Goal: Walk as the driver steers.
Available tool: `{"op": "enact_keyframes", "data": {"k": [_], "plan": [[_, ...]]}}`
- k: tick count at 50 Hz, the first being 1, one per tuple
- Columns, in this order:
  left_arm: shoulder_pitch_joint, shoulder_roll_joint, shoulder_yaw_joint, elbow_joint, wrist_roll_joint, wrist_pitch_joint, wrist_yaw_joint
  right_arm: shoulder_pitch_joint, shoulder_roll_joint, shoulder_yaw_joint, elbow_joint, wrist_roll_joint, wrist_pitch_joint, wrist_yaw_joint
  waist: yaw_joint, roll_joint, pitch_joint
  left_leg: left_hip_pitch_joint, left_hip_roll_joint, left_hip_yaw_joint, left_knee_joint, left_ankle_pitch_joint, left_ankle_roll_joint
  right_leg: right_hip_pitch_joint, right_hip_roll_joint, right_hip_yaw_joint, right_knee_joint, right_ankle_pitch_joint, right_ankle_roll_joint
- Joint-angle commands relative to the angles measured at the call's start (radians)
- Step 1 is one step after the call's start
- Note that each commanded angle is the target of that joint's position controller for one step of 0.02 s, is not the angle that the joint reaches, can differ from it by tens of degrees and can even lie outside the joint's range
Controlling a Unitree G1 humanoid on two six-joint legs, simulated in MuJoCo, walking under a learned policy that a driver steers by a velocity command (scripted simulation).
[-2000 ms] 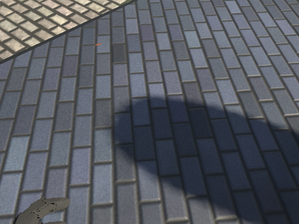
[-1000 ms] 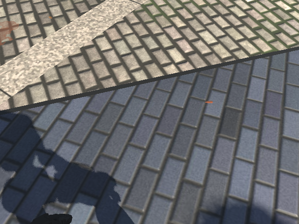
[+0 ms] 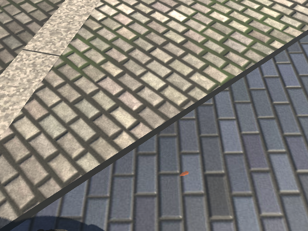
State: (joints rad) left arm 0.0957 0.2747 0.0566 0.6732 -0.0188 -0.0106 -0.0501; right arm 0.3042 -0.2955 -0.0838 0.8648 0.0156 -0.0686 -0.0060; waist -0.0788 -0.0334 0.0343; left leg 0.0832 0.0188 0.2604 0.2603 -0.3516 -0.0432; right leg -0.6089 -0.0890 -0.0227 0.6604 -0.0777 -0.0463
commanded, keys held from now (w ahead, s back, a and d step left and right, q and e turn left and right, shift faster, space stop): w+e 0.38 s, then w+q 0.62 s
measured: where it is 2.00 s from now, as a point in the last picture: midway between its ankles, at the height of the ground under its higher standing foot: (145, 110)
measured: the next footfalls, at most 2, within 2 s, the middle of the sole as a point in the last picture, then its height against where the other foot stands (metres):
right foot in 0.06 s outside the picture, level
left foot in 0.54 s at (145, 220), level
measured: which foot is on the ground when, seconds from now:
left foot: down 0.00-0.06, up 0.08-0.52, down 0.54-1.00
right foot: up 0.00-0.04, down 0.06-0.56, up 0.58-1.00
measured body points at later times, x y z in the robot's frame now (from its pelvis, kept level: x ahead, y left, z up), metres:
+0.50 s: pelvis +0.29 -0.03 +0.00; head +0.31 -0.05 +0.45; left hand +0.40 +0.25 -0.10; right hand +0.45 -0.32 -0.08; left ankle +0.48 +0.06 -0.71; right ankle +0.16 -0.11 -0.73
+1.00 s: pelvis +0.56 -0.08 +0.01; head +0.59 -0.07 +0.46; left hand +0.83 +0.13 -0.05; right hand +0.54 -0.37 -0.11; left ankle +0.47 +0.05 -0.73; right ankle +0.69 -0.22 -0.72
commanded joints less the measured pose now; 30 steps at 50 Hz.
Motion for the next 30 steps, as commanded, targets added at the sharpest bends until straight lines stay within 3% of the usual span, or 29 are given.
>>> {"op": "enact_keyframes", "data": {"k": [1,2,3,4,5,6,7,8,9,10,12,15,18,20,22,24,26,27,28,29,30], "plan": [[0.026,0.115,0.043,-0.079,0.002,-0.005,-0.005,-0.046,-0.218,-0.054,-0.054,0.020,0.010,-0.008,0.091,0.116,-0.026,0.003,0.273,-0.055,0.151,0.904,0.147,0.124,0.082,-0.083,-0.021,-0.127,-0.061],[0.172,0.156,0.070,-0.042,-0.002,-0.003,0.002,-0.062,-0.213,-0.051,-0.057,0.025,0.018,-0.009,0.177,0.099,-0.101,-0.048,0.238,-0.021,0.348,0.971,0.119,0.322,0.135,-0.107,-0.082,-0.085,-0.095],[0.351,0.233,0.108,0.006,-0.005,0.006,0.020,-0.046,-0.178,-0.035,-0.066,0.006,0.015,-0.013,0.251,0.031,-0.195,-0.262,0.198,-0.014,0.631,0.766,0.072,0.633,0.107,0.001,-0.101,-0.050,-0.142],[0.326,0.364,0.126,0.003,-0.019,0.001,0.030,0.046,-0.025,0.014,-0.128,-0.045,-0.008,-0.001,0.128,-0.267,-0.255,-0.739,0.004,-0.068,1.005,-0.159,0.000,0.963,-0.163,0.558,-0.181,-0.174,-0.327],[0.353,0.294,0.100,-0.039,-0.008,-0.019,0.023,-0.034,-0.082,0.014,-0.136,-0.011,-0.047,0.011,0.192,-0.153,-0.420,-0.856,-0.043,-0.326,1.138,-0.263,0.010,1.028,-0.254,0.870,-0.359,-0.363,-0.393],[0.321,0.228,0.080,-0.028,0.001,-0.037,0.018,-0.144,-0.146,-0.003,-0.165,0.032,-0.068,0.019,0.213,-0.081,-0.275,-0.945,0.008,-0.344,1.133,-0.163,0.038,0.946,-0.232,0.738,-0.389,-0.311,-0.329],[0.270,0.202,0.071,-0.029,0.000,-0.046,0.019,-0.161,-0.131,0.004,-0.170,0.024,-0.079,0.015,0.174,-0.026,-0.189,-0.921,0.051,-0.342,1.051,-0.076,0.056,0.810,-0.191,0.619,-0.381,-0.232,-0.292],[0.197,0.166,0.059,-0.040,0.002,-0.047,0.022,-0.156,-0.132,0.000,-0.156,-0.004,-0.080,0.007,0.129,0.013,-0.127,-0.850,0.083,-0.344,0.958,-0.021,0.051,0.666,-0.152,0.516,-0.381,-0.114,-0.263],[0.152,0.141,0.049,-0.059,0.015,-0.047,0.028,-0.133,-0.140,-0.006,-0.147,-0.018,-0.071,0.005,0.091,0.000,-0.105,-0.771,0.104,-0.352,0.907,0.020,0.047,0.562,-0.126,0.455,-0.402,-0.018,-0.255],[0.134,0.143,0.048,-0.069,0.022,-0.048,0.031,-0.121,-0.140,-0.009,-0.147,-0.021,-0.059,0.007,0.072,-0.018,-0.095,-0.724,0.104,-0.351,0.871,0.033,0.035,0.500,-0.115,0.435,-0.418,0.045,-0.261],[0.140,0.155,0.051,-0.066,0.013,-0.052,0.041,-0.122,-0.112,-0.004,-0.148,-0.029,-0.041,0.008,0.061,0.000,-0.080,-0.694,0.094,-0.329,0.773,0.071,0.005,0.428,-0.089,0.362,-0.435,0.140,-0.260],[0.185,0.185,0.061,-0.047,0.004,-0.051,0.060,-0.229,-0.069,0.014,-0.179,-0.033,-0.032,0.009,0.093,-0.002,-0.043,-0.684,0.060,-0.315,0.549,0.266,-0.025,0.376,-0.037,0.285,-0.441,0.131,-0.223],[0.227,0.189,0.064,-0.028,-0.001,-0.044,0.067,-0.330,-0.052,0.024,-0.205,-0.021,-0.037,0.020,0.135,-0.034,-0.023,-0.606,0.010,-0.308,0.351,0.431,-0.028,0.342,-0.006,0.271,-0.432,0.020,-0.181],[0.258,0.180,0.062,-0.008,-0.004,-0.042,0.067,-0.355,-0.064,0.023,-0.213,-0.010,-0.044,0.030,0.148,-0.048,-0.023,-0.586,0.005,-0.316,0.295,0.472,-0.019,0.378,-0.030,0.293,-0.415,-0.023,-0.171],[0.286,0.160,0.056,0.014,-0.002,-0.043,0.067,-0.357,-0.079,0.020,-0.211,-0.010,-0.052,0.041,0.159,-0.059,-0.021,-0.598,0.017,-0.322,0.257,0.464,0.007,0.462,-0.067,0.312,-0.374,-0.029,-0.162],[0.295,0.166,0.057,0.029,0.005,-0.040,0.066,-0.350,-0.094,0.015,-0.214,-0.010,-0.055,0.046,0.153,-0.082,-0.006,-0.611,0.019,-0.308,0.244,0.376,0.044,0.536,-0.107,0.331,-0.342,0.039,-0.151],[0.279,0.168,0.056,0.033,0.006,-0.033,0.064,-0.278,-0.118,0.003,-0.197,-0.012,-0.058,0.044,0.108,-0.093,-0.027,-0.523,-0.012,-0.259,0.206,0.295,0.095,0.588,-0.098,0.302,-0.249,0.272,-0.125],[0.275,0.150,0.048,0.031,0.011,-0.031,0.065,-0.167,-0.150,-0.014,-0.165,-0.018,-0.060,0.040,0.058,-0.071,-0.109,-0.367,-0.015,-0.260,0.205,0.319,0.134,0.582,-0.048,0.249,-0.098,0.416,-0.101],[0.298,0.118,0.030,0.012,0.028,-0.031,0.070,-0.015,-0.204,-0.027,-0.146,-0.027,-0.062,0.042,0.011,0.034,-0.263,-0.089,0.127,-0.454,0.246,0.378,0.220,0.437,0.017,0.191,0.176,0.272,-0.062],[0.409,0.064,0.014,0.004,0.013,-0.045,0.067,0.080,-0.276,-0.050,-0.111,-0.019,-0.049,0.050,0.040,0.326,-0.357,0.223,0.311,-0.908,0.130,0.151,0.386,0.058,0.171,0.098,0.525,-0.263,0.032],[0.353,0.125,0.018,-0.001,0.009,-0.059,0.065,0.082,-0.191,-0.026,-0.109,0.019,-0.046,0.058,0.012,0.272,-0.310,0.241,0.322,-1.072,0.022,-0.090,0.377,-0.106,0.146,0.164,0.618,-0.461,0.030]]}}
